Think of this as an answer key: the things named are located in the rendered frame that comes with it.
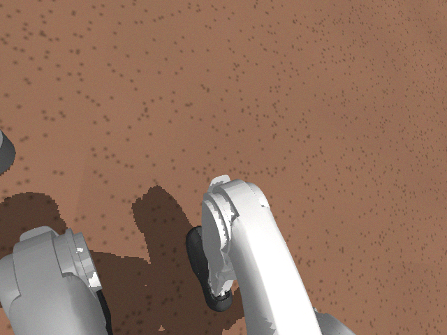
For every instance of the right robot foot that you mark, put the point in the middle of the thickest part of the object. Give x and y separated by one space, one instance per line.
199 265

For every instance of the left robot foot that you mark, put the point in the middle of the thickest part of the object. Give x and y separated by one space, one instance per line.
106 311

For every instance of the tin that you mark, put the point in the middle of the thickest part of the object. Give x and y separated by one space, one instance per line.
7 152

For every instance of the right robot hand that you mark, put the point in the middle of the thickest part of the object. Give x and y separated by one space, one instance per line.
330 325

